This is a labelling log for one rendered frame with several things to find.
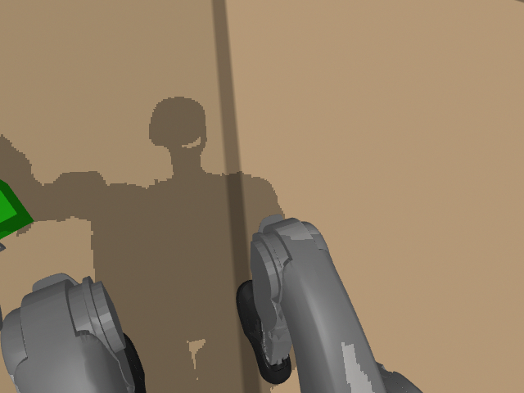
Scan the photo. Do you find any cube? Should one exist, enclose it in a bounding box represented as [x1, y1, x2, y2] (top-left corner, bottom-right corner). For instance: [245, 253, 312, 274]
[0, 179, 34, 239]

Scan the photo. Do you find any left robot foot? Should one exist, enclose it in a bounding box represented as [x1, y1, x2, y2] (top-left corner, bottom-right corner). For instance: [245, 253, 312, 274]
[124, 333, 146, 393]

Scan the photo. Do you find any right robot hand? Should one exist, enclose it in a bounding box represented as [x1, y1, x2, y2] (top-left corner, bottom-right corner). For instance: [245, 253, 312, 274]
[376, 362, 423, 393]

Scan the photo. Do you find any right robot foot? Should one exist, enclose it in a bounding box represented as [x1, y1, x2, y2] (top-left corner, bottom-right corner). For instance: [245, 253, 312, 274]
[236, 280, 291, 385]

